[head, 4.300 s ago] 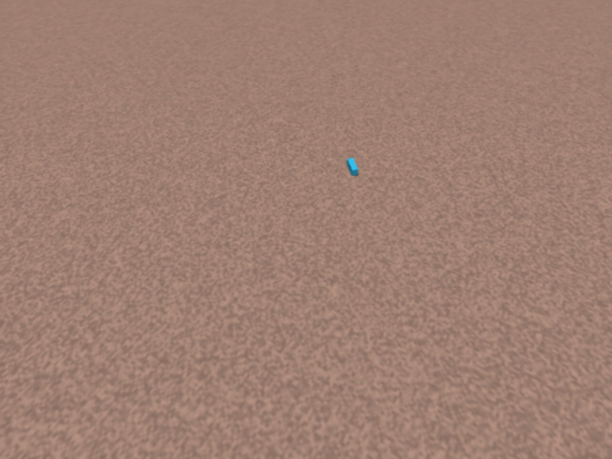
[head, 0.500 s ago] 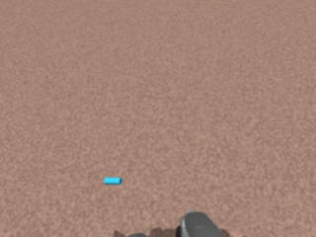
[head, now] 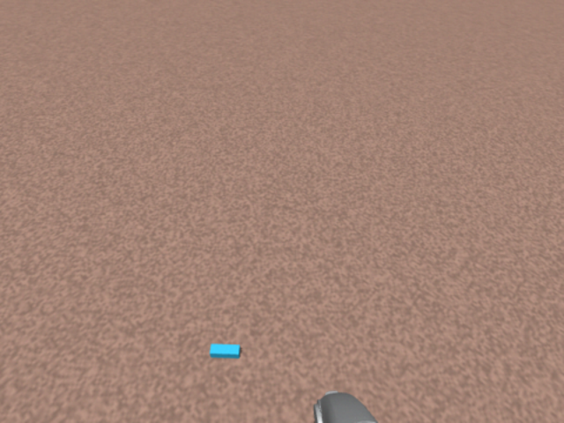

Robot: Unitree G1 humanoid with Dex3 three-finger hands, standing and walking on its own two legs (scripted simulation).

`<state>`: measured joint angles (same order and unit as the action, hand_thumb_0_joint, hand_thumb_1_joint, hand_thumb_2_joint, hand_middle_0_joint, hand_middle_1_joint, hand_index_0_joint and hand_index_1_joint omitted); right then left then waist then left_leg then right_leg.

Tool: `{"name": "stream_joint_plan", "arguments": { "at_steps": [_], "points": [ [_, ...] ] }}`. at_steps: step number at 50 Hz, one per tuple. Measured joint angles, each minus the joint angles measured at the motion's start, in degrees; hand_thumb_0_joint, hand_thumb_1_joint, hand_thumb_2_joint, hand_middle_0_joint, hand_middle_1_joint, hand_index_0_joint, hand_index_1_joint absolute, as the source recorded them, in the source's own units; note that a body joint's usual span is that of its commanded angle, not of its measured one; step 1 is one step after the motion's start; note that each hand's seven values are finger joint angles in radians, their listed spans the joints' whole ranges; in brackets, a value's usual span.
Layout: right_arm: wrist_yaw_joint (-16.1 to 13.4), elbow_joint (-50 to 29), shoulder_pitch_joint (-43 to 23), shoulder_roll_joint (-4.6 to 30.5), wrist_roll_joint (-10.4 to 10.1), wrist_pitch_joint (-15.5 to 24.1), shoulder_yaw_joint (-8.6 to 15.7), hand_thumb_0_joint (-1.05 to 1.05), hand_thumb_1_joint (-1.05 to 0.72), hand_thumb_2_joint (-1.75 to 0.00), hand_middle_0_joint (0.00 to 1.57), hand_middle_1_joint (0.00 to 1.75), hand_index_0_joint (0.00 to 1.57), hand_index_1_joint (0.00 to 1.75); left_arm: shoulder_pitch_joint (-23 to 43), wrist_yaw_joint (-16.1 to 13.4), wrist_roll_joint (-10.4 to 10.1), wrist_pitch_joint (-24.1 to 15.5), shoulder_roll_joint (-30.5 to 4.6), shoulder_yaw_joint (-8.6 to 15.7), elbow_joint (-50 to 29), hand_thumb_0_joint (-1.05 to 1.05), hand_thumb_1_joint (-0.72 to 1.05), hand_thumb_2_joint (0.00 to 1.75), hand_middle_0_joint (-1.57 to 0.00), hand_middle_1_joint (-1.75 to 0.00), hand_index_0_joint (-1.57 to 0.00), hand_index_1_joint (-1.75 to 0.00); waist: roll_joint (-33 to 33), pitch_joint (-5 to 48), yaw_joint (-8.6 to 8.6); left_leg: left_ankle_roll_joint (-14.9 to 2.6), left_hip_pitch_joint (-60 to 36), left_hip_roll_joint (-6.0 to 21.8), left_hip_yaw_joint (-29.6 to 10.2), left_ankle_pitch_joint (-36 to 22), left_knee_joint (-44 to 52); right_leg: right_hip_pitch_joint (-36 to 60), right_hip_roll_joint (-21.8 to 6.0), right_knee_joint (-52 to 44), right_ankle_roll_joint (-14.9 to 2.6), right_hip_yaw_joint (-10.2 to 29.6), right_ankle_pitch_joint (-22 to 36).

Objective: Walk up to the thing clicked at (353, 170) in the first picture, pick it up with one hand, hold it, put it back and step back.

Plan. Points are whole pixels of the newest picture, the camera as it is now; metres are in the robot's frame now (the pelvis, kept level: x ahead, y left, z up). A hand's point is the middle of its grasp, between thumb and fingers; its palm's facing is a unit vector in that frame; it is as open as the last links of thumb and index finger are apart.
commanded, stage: walk up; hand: left
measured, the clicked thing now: (225, 351) +0.48 +0.18 -0.71
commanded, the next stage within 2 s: stand in 2.00 s
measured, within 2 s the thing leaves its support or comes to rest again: neither
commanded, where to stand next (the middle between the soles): +0.09 -0.07 m, yaw -2 degrees
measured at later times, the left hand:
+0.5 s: hand (172, 420) +0.16 +0.18 -0.12, palm faces -0.13 -0.92 -0.38, open 7.4 cm
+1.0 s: hand out of the picture +0.12 +0.20 -0.13, palm faces -0.08 -0.91 -0.40, open 7.4 cm
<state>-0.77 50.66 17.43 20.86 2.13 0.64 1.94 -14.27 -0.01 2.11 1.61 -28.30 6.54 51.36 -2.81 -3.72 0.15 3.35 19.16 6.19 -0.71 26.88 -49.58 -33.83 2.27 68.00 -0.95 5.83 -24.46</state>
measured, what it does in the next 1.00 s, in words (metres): steps on the spot: right foot, then left foot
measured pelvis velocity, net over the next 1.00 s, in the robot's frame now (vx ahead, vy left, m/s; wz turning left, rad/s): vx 0.01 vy -0.06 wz -0.07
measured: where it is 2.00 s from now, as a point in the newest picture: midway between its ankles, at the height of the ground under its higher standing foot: outside the picture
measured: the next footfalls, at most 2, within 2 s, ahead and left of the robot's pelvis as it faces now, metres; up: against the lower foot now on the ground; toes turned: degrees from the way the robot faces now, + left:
right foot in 0.26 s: +0.09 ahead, -0.18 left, +0.00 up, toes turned -6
left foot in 0.56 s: +0.08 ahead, +0.06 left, +0.00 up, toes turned -5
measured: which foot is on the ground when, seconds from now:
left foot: down 0.00-0.30, up 0.32-0.54, down 0.56-1.00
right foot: up 0.00-0.24, down 0.26-1.00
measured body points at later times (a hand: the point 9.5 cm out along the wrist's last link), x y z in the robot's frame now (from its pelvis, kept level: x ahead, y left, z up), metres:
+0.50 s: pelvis +0.03 -0.07 +0.01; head +0.08 -0.09 +0.46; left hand +0.17 +0.23 -0.10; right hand +0.07 -0.41 -0.11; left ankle +0.08 +0.07 -0.67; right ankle +0.05 -0.18 -0.70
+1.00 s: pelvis +0.01 -0.06 +0.02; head +0.05 -0.08 +0.46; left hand +0.13 +0.25 -0.10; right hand +0.07 -0.39 -0.11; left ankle +0.04 +0.06 -0.70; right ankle +0.05 -0.18 -0.70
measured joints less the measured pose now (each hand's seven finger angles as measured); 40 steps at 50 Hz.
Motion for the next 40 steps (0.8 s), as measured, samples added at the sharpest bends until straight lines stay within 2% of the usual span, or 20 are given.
{"name": "stream_joint_plan", "arguments": {
  "at_steps": [3, 7, 11, 13, 14, 15, 17, 19, 22, 26, 28, 29, 31, 33, 34, 36, 38, 40],
  "points": [
    [-0.8, 0.5, 1.4, 0.0, -0.2, 1.8, 0.1, 0.01, -0.90, -0.90, 0.21, 0.30, 0.21, 0.30, 0.1, 1.7, 0.3, 1.3, -0.2, 0.9, 0.0, 0.01, 0.90, 0.90, -0.20, -0.30, -0.20, -0.30, -1.9, -1.4, 0.16, 0.54, -0.8, 0.5, 0.5, -1.6, 3.0, 0.6, 0.2, 0.4, 0.62, -1.1, 1.8],
    [-2.3, 0.7, 3.1, 2.7, -0.1, 2.6, 1.3, 0.01, -0.90, -0.90, 0.22, 0.30, 0.21, 0.30, -0.3, 3.5, 0.7, 2.5, 1.3, 0.9, -0.2, 0.01, 0.91, 0.90, -0.20, -0.30, -0.20, -0.30, -2.5, -2.9, -0.26, 0.57, -1.4, 1.6, 2.1, -2.1, 5.1, 2.4, -1.2, -3.4, 1.27, -0.9, 0.7],
    [-3.1, -0.2, 4.1, 6.0, -0.1, 3.1, 2.2, 0.01, -0.90, -0.90, 0.21, 0.30, 0.21, 0.30, 0.8, 4.2, 0.6, 2.5, 2.7, 0.3, -0.5, 0.01, 0.90, 0.90, -0.20, -0.30, -0.20, -0.30, -1.6, -4.6, -0.04, 0.91, -1.4, 3.6, 3.3, -1.1, 4.4, 5.2, -4.0, -11.6, 0.91, -3.0, -4.3],
    [-3.0, -0.7, 4.1, 7.3, -0.2, 2.9, 2.3, 0.01, -0.90, -0.90, 0.21, 0.30, 0.21, 0.30, 1.7, 4.2, 0.1, 1.6, 3.2, 0.0, -0.7, 0.01, 0.90, 0.90, -0.20, -0.30, -0.20, -0.30, -0.8, -5.1, 0.34, 1.15, -1.0, 5.0, 3.4, 0.0, 2.7, 7.7, -4.6, -18.5, 0.26, -4.7, -2.1],
    [-3.0, -0.6, 3.6, 8.0, -0.4, 2.5, 2.3, 0.01, -0.90, -0.90, 0.21, 0.30, 0.21, 0.30, 2.5, 4.0, -0.1, 0.9, 3.7, 0.0, -0.6, 0.01, 0.90, 0.90, -0.20, -0.30, -0.20, -0.30, 0.6, -5.9, 0.72, 0.43, -0.4, 6.2, 2.3, 0.5, 0.7, 8.6, -3.7, -19.9, 0.66, -5.8, 2.1],
    [-3.0, -0.3, 3.1, 8.2, -0.7, 2.0, 2.2, 0.01, -0.90, -0.90, 0.21, 0.30, 0.21, 0.30, 3.3, 3.7, -0.1, 0.2, 4.2, -0.1, -0.7, 0.01, 0.90, 0.90, -0.20, -0.30, -0.20, -0.30, 1.9, -6.7, 1.17, -0.96, 0.9, 6.9, 0.3, -0.3, -2.6, 9.1, -2.8, -19.4, 0.83, -7.0, 2.5],
    [-3.5, 0.3, 1.6, 7.1, -1.5, 0.7, 1.5, 0.01, -0.90, -0.90, 0.21, 0.30, 0.21, 0.30, 3.7, 3.1, -0.3, -0.8, 4.4, -0.5, -1.7, 0.01, 0.90, 0.90, -0.20, -0.30, -0.20, -0.30, 0.9, -6.6, 0.88, -2.83, 4.0, 3.3, -2.8, 4.3, -9.9, 8.9, -3.1, -17.6, 0.40, -6.4, 1.1],
    [-3.5, 0.7, -0.3, 6.0, -1.8, 0.2, 1.0, 0.01, -0.91, -0.90, 0.21, 0.30, 0.20, 0.30, 3.7, 2.6, -0.7, -1.0, 5.3, -1.2, -2.2, 0.01, 0.90, 0.90, -0.20, -0.30, -0.20, -0.30, 0.4, -6.1, 0.37, -3.83, 6.8, -0.3, -3.1, 7.6, -15.7, 9.7, -3.3, -18.6, -0.31, -5.4, 1.2],
    [-3.2, 0.2, -2.2, 5.2, -2.6, 1.1, 0.1, 0.01, -0.91, -0.90, 0.21, 0.30, 0.20, 0.30, 3.8, 1.8, -0.9, -1.1, 6.9, -2.5, -2.5, 0.01, 0.90, 0.90, -0.20, -0.30, -0.20, -0.30, 2.4, -5.0, 0.20, -4.72, 9.5, -2.7, -2.0, 5.2, -15.6, 11.4, -2.5, -21.3, -0.71, -5.4, 2.3],
    [-2.1, 0.1, -4.2, 3.6, -2.8, 1.7, -0.9, 0.01, -0.91, -0.90, 0.21, 0.30, 0.20, 0.30, 4.9, 0.8, -1.3, -1.7, 7.6, -3.8, -2.0, 0.01, 0.90, 0.90, -0.21, -0.31, -0.20, -0.30, 4.3, -3.8, 0.17, -4.68, 8.5, -3.7, 1.2, 0.0, -5.3, 11.8, -1.5, -21.4, -0.93, -5.8, 1.9],
    [-1.6, 0.5, -5.0, 2.5, -2.6, 1.6, -1.2, 0.01, -0.91, -0.90, 0.21, 0.30, 0.20, 0.30, 5.9, 0.5, -2.0, -1.8, 7.2, -4.2, -1.7, 0.01, 0.90, 0.90, -0.21, -0.31, -0.20, -0.30, 4.5, -3.7, 0.51, -4.92, 6.1, -4.4, 2.3, -4.8, 1.6, 11.4, -1.6, -19.7, -0.76, -6.3, 0.9],
    [-1.4, 0.9, -5.4, 1.8, -2.4, 1.6, -1.3, 0.00, -0.91, -0.90, 0.21, 0.30, 0.20, 0.30, 6.6, 0.3, -2.3, -1.8, 6.8, -4.3, -1.4, 0.01, 0.90, 0.90, -0.21, -0.31, -0.20, -0.30, 3.8, -3.9, 0.70, -4.46, 5.3, -5.1, 2.5, -8.0, 3.4, 11.2, -2.1, -18.4, -0.59, -6.3, 0.1],
    [-0.8, 1.4, -6.4, 0.2, -1.6, 1.2, -1.5, 0.00, -0.91, -0.90, 0.21, 0.30, 0.20, 0.30, 8.2, -0.1, -2.9, -1.5, 6.2, -4.0, -0.8, 0.01, 0.90, 0.90, -0.21, -0.31, -0.20, -0.30, 1.7, -4.5, 0.50, -3.68, 4.8, -6.4, 3.4, -8.5, 3.8, 10.9, -3.5, -17.0, -0.26, -5.4, -0.5],
    [0.0, 1.6, -7.0, -0.1, -1.4, 0.8, -1.8, 0.00, -0.91, -0.90, 0.21, 0.30, 0.21, 0.30, 9.1, -0.4, -3.3, -1.5, 6.5, -4.1, -0.2, 0.01, 0.90, 0.90, -0.20, -0.31, -0.20, -0.30, 2.2, -4.5, 0.36, -3.67, 5.2, -5.9, 3.2, -8.3, 3.6, 10.8, -2.9, -17.5, -0.52, -5.5, -0.7],
    [0.3, 1.8, -7.5, 0.0, -1.4, 0.6, -1.9, 0.00, -0.90, -0.90, 0.21, 0.30, 0.21, 0.30, 9.4, -0.5, -3.3, -1.6, 6.7, -4.2, 0.2, 0.01, 0.90, 0.90, -0.20, -0.30, -0.20, -0.30, 2.9, -4.6, 0.32, -3.68, 5.4, -5.3, 2.8, -8.3, 3.4, 11.0, -2.3, -18.0, -0.70, -5.9, -1.0],
    [0.7, 2.2, -8.5, 0.0, -1.2, -0.1, -1.9, 0.01, -0.90, -0.90, 0.21, 0.30, 0.21, 0.30, 9.6, -0.4, -2.9, -2.0, 6.9, -4.1, 1.1, 0.01, 0.90, 0.90, -0.20, -0.30, -0.20, -0.30, 3.7, -4.6, 0.24, -3.30, 5.5, -4.6, 2.2, -8.7, 3.7, 11.5, -1.7, -20.0, -0.86, -6.6, 2.2],
    [0.8, 2.5, -9.1, 0.1, -1.3, -0.8, -1.6, 0.01, -0.90, -0.90, 0.21, 0.30, 0.21, 0.30, 9.2, -0.1, -2.2, -2.3, 7.0, -4.1, 1.9, 0.01, 0.90, 0.90, -0.20, -0.30, -0.20, -0.30, 4.0, -4.2, 0.42, -3.19, 5.7, -4.8, 1.5, -9.4, 4.6, 11.5, -1.8, -21.0, -1.05, -7.3, 2.8],
    [0.8, 2.7, -9.7, 0.6, -1.3, -1.3, -1.2, 0.01, -0.90, -0.90, 0.21, 0.30, 0.21, 0.30, 8.7, 0.0, -1.6, -2.4, 6.9, -4.3, 2.7, 0.01, 0.90, 0.90, -0.20, -0.30, -0.20, -0.30, 3.6, -4.0, 0.42, -4.02, 6.2, -6.1, 0.9, -5.1, 3.8, 11.2, -2.6, -21.1, -1.22, -7.3, 2.8]
  ]
}}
